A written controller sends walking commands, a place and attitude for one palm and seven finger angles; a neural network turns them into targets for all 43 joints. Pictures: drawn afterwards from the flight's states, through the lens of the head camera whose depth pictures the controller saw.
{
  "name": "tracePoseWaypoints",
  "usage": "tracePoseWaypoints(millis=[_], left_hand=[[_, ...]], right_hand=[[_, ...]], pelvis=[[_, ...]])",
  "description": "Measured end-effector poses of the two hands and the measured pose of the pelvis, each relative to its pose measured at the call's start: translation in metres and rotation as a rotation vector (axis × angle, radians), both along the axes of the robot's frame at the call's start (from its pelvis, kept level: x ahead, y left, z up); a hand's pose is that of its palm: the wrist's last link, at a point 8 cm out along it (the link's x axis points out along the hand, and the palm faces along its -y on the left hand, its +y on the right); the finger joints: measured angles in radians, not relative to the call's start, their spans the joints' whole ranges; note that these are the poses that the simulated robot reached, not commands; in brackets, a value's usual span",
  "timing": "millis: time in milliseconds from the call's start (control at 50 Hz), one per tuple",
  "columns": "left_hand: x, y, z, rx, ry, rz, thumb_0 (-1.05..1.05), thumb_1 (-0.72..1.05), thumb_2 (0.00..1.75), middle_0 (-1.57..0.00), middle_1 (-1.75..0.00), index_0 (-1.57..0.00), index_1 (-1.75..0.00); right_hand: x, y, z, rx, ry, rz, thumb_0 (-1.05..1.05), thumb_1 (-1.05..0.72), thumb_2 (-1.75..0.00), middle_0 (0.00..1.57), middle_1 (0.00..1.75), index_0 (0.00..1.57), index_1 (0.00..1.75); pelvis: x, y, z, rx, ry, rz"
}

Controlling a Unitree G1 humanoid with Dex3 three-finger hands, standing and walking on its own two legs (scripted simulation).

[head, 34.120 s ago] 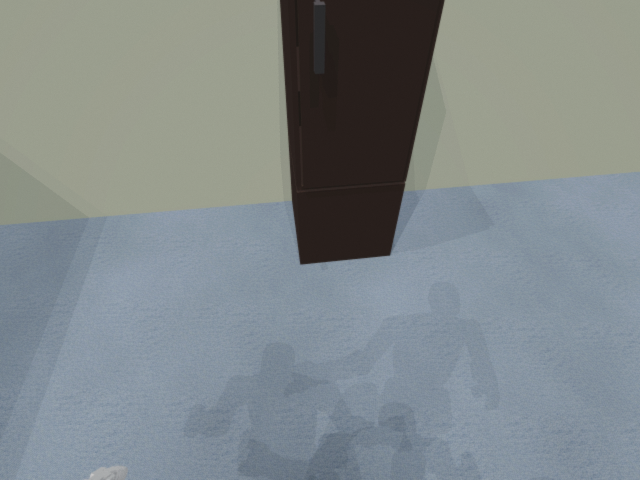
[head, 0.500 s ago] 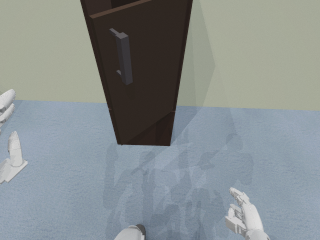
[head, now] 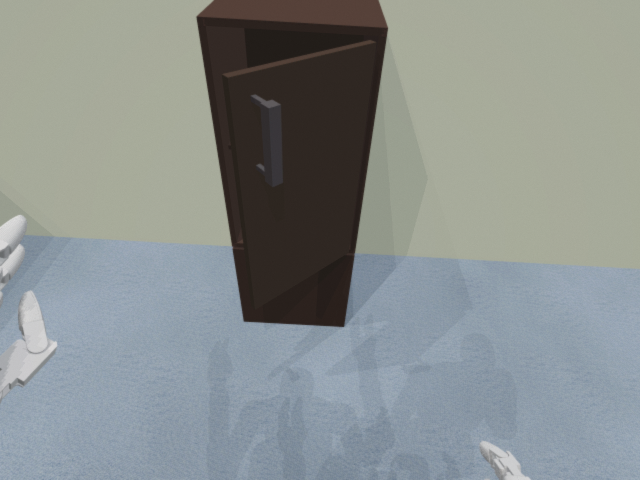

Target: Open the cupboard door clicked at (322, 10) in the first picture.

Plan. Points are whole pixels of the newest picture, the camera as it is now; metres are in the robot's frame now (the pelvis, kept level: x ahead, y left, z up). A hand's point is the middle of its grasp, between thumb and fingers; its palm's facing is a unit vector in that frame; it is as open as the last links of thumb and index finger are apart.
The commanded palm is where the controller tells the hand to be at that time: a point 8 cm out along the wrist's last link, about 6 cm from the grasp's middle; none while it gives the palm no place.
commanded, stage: stop stepping back and stand still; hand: left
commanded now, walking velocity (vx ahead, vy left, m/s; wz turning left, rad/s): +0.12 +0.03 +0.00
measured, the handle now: (265, 141) +0.62 +0.15 +0.14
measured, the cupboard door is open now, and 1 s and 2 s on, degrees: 43 43 43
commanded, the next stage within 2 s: let the arm hang, fingers relaxed in 0.16 s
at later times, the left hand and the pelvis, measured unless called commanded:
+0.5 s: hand out of the picture +0.12 +0.19 -0.15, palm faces +0.04 -0.97 -0.22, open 7.4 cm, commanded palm none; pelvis +0.00 +0.01 -0.01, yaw +3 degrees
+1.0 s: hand out of the picture -0.06 +0.19 -0.16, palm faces +0.08 -0.97 -0.24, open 7.3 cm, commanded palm none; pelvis +0.00 +0.00 +0.01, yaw +2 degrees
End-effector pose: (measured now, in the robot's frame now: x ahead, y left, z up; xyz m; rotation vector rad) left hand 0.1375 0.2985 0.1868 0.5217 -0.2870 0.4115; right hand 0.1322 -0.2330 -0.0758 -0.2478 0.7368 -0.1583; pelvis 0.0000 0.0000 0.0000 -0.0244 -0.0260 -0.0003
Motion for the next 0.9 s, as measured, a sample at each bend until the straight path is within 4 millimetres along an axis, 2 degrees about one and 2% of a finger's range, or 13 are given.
tracePoseWaypoints(millis=[140, 260, 280, 320, 360, 400, 440, 480, 540, 620, 740, 820, 900], left_hand=[[0.011, 0.019, -0.012, -0.041, -0.017, 0.06, 0.01, 0.89, 0.9, -0.21, -0.31, -0.21, -0.3], [0.019, 0.002, -0.007, 0.016, 0.047, 0.011, 0.01, 0.89, 0.9, -0.2, -0.31, -0.21, -0.3], [0.022, 0.0, -0.013, 0.028, 0.079, -0.007, 0.01, 0.89, 0.9, -0.2, -0.31, -0.21, -0.3], [0.035, 0.003, -0.053, -0.024, 0.245, -0.015, 0.0, 0.89, 0.9, -0.2, -0.31, -0.21, -0.3], [0.043, 0.004, -0.114, -0.144, 0.469, 0.011, 0.0, 0.9, 0.9, -0.2, -0.3, -0.2, -0.3], [0.038, -0.003, -0.181, -0.276, 0.705, 0.042, 0.0, 0.9, 0.9, -0.19, -0.3, -0.2, -0.3], [0.018, -0.02, -0.24, -0.394, 0.932, 0.059, 0.0, 0.91, 0.9, -0.19, -0.3, -0.2, -0.3], [-0.013, -0.043, -0.286, -0.494, 1.137, 0.06, 0.0, 0.91, 0.9, -0.19, -0.3, -0.2, -0.3], [-0.067, -0.076, -0.325, -0.627, 1.364, 0.079, 0.0, 0.92, 0.9, -0.2, -0.3, -0.2, -0.3], [-0.121, -0.067, -0.333, -0.676, 1.481, 0.199, -0.03, 1.01, 0.89, -0.2, -0.31, -0.21, -0.3], [-0.189, -0.055, -0.323, -0.665, 1.661, 0.32, -0.02, 0.97, 0.9, -0.2, -0.3, -0.2, -0.3], [-0.212, -0.053, -0.315, -0.653, 1.716, 0.367, -0.01, 0.94, 0.9, -0.2, -0.3, -0.2, -0.3], [-0.215, -0.056, -0.312, -0.647, 1.719, 0.374, 0.0, 0.92, 0.9, -0.2, -0.3, -0.2, -0.3]], right_hand=[[-0.002, 0.006, -0.006, -0.004, 0.0, -0.015, 0.01, -0.91, -0.9, 0.2, 0.3, 0.2, 0.3], [0.004, 0.015, -0.004, 0.048, -0.011, 0.02, 0.01, -0.91, -0.9, 0.2, 0.3, 0.2, 0.3], [0.005, 0.014, -0.008, 0.059, -0.002, 0.038, 0.01, -0.91, -0.9, 0.2, 0.3, 0.2, 0.3], [0.007, 0.009, -0.023, 0.074, 0.056, 0.063, 0.01, -0.9, -0.9, 0.2, 0.3, 0.2, 0.3], [0.004, 0.003, -0.039, 0.073, 0.129, 0.058, 0.01, -0.9, -0.9, 0.2, 0.3, 0.2, 0.3], [-0.003, -0.002, -0.049, 0.063, 0.197, 0.041, 0.01, -0.91, -0.9, 0.2, 0.3, 0.2, 0.3], [-0.014, -0.006, -0.052, 0.048, 0.256, 0.024, 0.01, -0.91, -0.9, 0.2, 0.3, 0.2, 0.3], [-0.029, -0.008, -0.051, 0.032, 0.313, 0.006, 0.01, -0.91, -0.9, 0.2, 0.3, 0.2, 0.3], [-0.054, -0.01, -0.048, 0.011, 0.413, -0.018, 0.01, -0.91, -0.9, 0.2, 0.3, 0.2, 0.3], [-0.086, -0.008, -0.049, 0.005, 0.557, -0.028, 0.01, -0.91, -0.9, 0.2, 0.3, 0.2, 0.3], [-0.116, 0.004, -0.058, 0.053, 0.664, -0.054, 0.01, -0.91, -0.9, 0.2, 0.3, 0.2, 0.3], [-0.124, 0.012, -0.065, 0.088, 0.683, -0.061, 0.01, -0.91, -0.9, 0.2, 0.3, 0.2, 0.3], [-0.125, 0.019, -0.07, 0.115, 0.681, -0.061, 0.01, -0.91, -0.9, 0.2, 0.3, 0.2, 0.3]], pelvis=[[-0.002, 0.007, -0.005, 0.016, -0.013, 0.012], [-0.001, -0.001, 0.0, 0.016, 0.012, 0.014], [0.0, 0.0, -0.001, 0.011, 0.024, 0.02], [0.0, 0.003, -0.004, 0.006, 0.036, 0.031], [0.001, 0.006, -0.008, 0.002, 0.034, 0.043], [0.002, 0.008, -0.012, 0.004, 0.028, 0.055], [0.002, 0.008, -0.012, 0.012, 0.016, 0.056], [0.002, 0.007, -0.01, 0.017, 0.007, 0.054], [0.002, 0.005, -0.005, 0.015, 0.004, 0.054], [0.002, 0.002, 0.002, 0.009, 0.014, 0.063], [0.003, 0.003, 0.006, 0.011, 0.009, 0.058], [0.002, 0.004, 0.007, 0.013, 0.0, 0.052], [0.001, 0.004, 0.007, 0.017, -0.005, 0.046]])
